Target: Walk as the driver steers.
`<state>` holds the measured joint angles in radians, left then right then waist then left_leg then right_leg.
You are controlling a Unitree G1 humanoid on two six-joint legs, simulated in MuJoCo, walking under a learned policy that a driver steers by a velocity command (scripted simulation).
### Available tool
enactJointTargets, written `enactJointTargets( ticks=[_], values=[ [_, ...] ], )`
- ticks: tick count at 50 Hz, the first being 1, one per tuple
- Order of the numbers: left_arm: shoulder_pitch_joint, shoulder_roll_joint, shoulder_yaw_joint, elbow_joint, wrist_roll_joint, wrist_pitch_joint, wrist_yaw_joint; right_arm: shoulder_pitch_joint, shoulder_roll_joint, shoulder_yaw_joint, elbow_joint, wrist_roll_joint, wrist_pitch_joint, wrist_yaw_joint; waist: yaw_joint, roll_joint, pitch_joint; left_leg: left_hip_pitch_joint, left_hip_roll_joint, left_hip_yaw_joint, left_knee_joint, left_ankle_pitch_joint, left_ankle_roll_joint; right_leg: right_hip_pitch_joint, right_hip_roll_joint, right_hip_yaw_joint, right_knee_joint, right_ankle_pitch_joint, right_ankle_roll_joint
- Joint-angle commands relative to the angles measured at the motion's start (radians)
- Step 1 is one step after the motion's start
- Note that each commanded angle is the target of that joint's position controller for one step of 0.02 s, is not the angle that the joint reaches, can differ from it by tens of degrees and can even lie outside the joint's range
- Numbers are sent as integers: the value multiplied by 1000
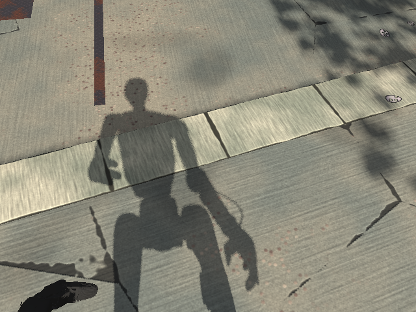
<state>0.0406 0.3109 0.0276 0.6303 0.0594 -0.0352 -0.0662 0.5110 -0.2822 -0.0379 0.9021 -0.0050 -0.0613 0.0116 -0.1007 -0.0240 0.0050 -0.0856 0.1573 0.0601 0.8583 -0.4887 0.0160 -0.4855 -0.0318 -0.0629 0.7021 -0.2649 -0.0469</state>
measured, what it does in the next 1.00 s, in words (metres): walks ahead, turning left: left foot, then right foot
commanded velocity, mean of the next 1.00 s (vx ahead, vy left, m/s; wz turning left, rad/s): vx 0.51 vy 0.00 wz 0.44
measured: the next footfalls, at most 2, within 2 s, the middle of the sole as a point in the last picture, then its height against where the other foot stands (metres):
left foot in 0.40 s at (178, 294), level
right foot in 0.88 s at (176, 222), level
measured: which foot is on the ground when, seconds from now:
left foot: up 0.00-0.38, down 0.40-0.90, up 0.92-1.00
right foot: down 0.00-0.36, up 0.38-0.86, down 0.88-1.00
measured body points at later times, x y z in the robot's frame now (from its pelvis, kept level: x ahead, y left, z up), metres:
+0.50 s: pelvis +0.40 +0.02 -0.01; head +0.44 +0.03 +0.43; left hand +0.44 +0.30 -0.13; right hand +0.58 -0.22 -0.14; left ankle +0.48 +0.05 -0.72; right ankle +0.29 -0.16 -0.56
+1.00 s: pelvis +0.62 +0.04 +0.01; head +0.65 +0.05 +0.46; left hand +0.55 +0.31 -0.11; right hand +0.86 -0.13 -0.11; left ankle +0.51 +0.08 -0.64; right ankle +0.74 +0.03 -0.72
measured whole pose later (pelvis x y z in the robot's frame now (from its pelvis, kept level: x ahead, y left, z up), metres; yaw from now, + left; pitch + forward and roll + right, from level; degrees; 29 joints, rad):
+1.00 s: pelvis +0.62 +0.04 +0.01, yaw +29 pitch +0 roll +1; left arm 0.28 0.27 0.02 0.76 0.01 0.01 0.00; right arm 0.19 -0.27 -0.03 0.76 -0.04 0.02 -0.03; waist 0.02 0.00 0.08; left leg -0.38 -0.16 -0.06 1.12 -0.48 0.02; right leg -0.39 0.08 0.03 0.49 -0.09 -0.08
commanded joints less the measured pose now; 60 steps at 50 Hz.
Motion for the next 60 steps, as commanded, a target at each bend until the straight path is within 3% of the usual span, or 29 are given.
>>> enactJointTargets(
  ticks=[1, 2, 4, 6, 10, 13, 15, 17, 18, 19, 20, 21, 22, 23, 24, 25, 27, 30, 33, 38, 41, 43, 44, 45, 46, 47, 49, 52, 60],
  values=[
    [476, 257, 83, 100, 13, -23, 60, -288, -118, -30, -196, 31, -48, 3, 290, -33, -157, -785, -118, -222, 562, 138, 115, 746, -370, 530, -391, -277, -47],
    [388, 178, 63, 99, 5, -24, 53, -233, -108, -26, -164, 23, -45, 9, 212, -1, -72, -733, -69, -177, 483, 218, 102, 608, -321, 414, -404, -153, -28],
    [257, 86, 33, 85, -23, -33, 54, -133, -68, -25, -102, -9, -4, 28, 111, -105, -19, -637, -27, -133, 437, 285, 68, 450, -235, 221, -464, -64, 0],
    [272, 39, 20, 113, -33, -56, 51, -150, -36, -24, -94, -6, 29, 45, 95, -89, 33, -658, -28, -114, 457, 322, 61, 399, -220, 114, -518, 38, 6],
    [298, 2, 14, 167, -35, -89, 49, -315, -5, -9, -155, 0, 39, 59, 79, -87, 142, -719, -61, -35, 303, 496, 78, 368, -149, -109, -596, 374, 30],
    [309, 24, 14, 196, -37, -90, 72, -410, -10, 6, -202, -8, 34, 73, 59, -46, 168, -667, -78, 55, 72, 542, 122, 429, -149, -210, -619, 625, 33],
    [322, 75, 21, 204, -37, -88, 92, -419, -18, 10, -210, -5, 37, 76, 39, -38, 128, -506, -156, 143, -52, 556, 158, 476, -161, -246, -553, 1048, 44],
    [287, 154, 44, 186, -33, -66, 117, -230, -63, -3, -157, -8, 40, 66, -60, -73, 10, -296, -244, 172, -97, 502, 168, 541, -180, -237, -270, 1405, 58],
    [236, 184, 56, 167, -32, -50, 122, -30, -107, -23, -100, -14, 41, 56, -151, -72, -87, -85, -277, 149, -109, 483, 184, 493, -193, -213, -10, 1441, 53],
    [188, 182, 59, 150, -40, -40, 115, 157, -152, -50, -41, -20, 39, 34, -223, -33, -164, 131, -263, 62, -205, 522, 219, 394, -182, -183, 311, 1245, 51],
    [183, 94, 43, 163, -48, -39, 84, 83, -175, -67, -37, -7, 37, 3, -150, 134, -76, 195, -208, -50, -298, 582, 245, 184, 7, -167, 674, 164, 64],
    [294, -10, 15, 86, -30, -45, 84, -6, -283, -87, -68, -15, 44, 2, 25, 283, -91, 336, -24, -404, -176, 1278, 364, -146, 121, -70, 1032, -311, 107],
    [331, 17, 2, 29, -43, -56, 87, -33, -337, -110, -119, -13, 45, 2, 22, 211, -336, 474, 107, -710, -371, 1040, 507, -261, 106, 129, 1085, -263, 94],
    [282, 62, -1, 33, -35, -67, 89, -107, -281, -104, -153, -5, 48, -8, 41, 43, -236, 344, 105, -760, -494, 792, 476, -288, 61, 158, 991, -204, 79],
    [240, 76, 3, 38, -27, -66, 88, -171, -211, -86, -153, -1, 50, -14, 92, -61, -78, 145, 64, -677, -537, 725, 420, -262, 21, 151, 878, -164, 80],
    [216, 73, 3, 30, -13, -50, 90, -195, -177, -73, -154, 8, 45, -17, 123, -91, -11, 9, 33, -611, -541, 850, 391, -215, -9, 153, 800, -159, 94],
    [228, 70, 1, 33, 0, 6, 97, -211, -152, -61, -156, 15, 29, -15, 158, -122, 12, -189, -27, -444, -544, 1050, 333, -71, -59, 130, 630, -143, 126],
    [187, 28, -12, 7, -17, 25, 92, -183, -172, -66, -148, -2, 11, -9, 141, -69, -67, -200, -123, -306, -487, 1294, 243, -10, -48, 76, 410, -9, 120],
    [133, 14, -19, -6, -30, 31, 91, -159, -130, -56, -143, 12, 29, -19, 89, 31, -113, -97, -178, -246, -447, 1244, 123, -35, -27, 56, 235, 188, 89],
    [35, 29, -22, -20, -36, 24, 91, -94, -111, -48, -136, -9, 57, -42, 7, 86, -68, 42, -124, -309, -408, 1147, 92, -94, -3, 60, 49, 241, 68],
    [122, 51, -17, 26, -30, 2, 87, -125, -87, -34, -134, -26, 56, -50, 43, 86, -44, 62, -69, -321, -362, 1165, 95, -10, 13, 61, -58, 167, 20],
    [264, 65, -8, 86, -32, -12, 88, -176, -103, -30, -128, -19, 41, -50, 124, 82, -41, 21, -72, -285, -265, 1190, 75, 178, 34, 63, -207, 212, -32],
    [352, 104, 4, 109, -37, -21, 89, -206, -129, -35, -145, -16, 34, -50, 169, 28, -84, -47, -130, -236, -118, 1022, 54, 334, -22, 152, -243, 536, -73],
    [374, 187, 25, 94, -44, -16, 85, -131, -121, -42, -166, -16, 36, -51, 133, -169, -168, -184, -291, -132, 218, 386, -1, 478, -246, 441, -204, 1069, -233],
    [320, 160, 28, 80, -59, 10, 77, -91, -95, -30, -177, -26, 50, -46, 80, -255, -246, -328, -367, -98, 352, -128, -14, 512, -346, 693, -313, 1088, -348],
    [282, 129, 30, 64, -71, 21, 64, -109, -115, -27, -158, -55, 65, -44, 67, -85, -166, -384, -306, -158, 421, -106, -12, 433, -312, 676, -347, 831, -325],
    [220, 98, 32, 53, -55, 44, 65, -223, -109, -25, -181, -45, 88, -39, 65, 7, -46, -415, -248, -161, 361, -2, -20, 267, -185, 532, -401, 411, -228],
    [211, 113, 51, 49, -44, 63, 66, -249, -70, -9, -203, -35, 112, -31, 64, -60, -49, -363, -244, -127, 218, 82, -38, 191, -58, 472, -452, 91, -138],
    [251, 155, 104, 39, -47, 97, 66, -331, -75, -4, -224, -7, 98, -53, 133, -125, -66, -335, -268, -157, -90, 92, -25, 239, -26, 626, -519, -234, -70]
  ],
)
Over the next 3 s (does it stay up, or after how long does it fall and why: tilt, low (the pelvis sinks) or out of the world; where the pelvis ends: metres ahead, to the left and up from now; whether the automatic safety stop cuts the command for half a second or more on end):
stays up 0.85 0.24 0.00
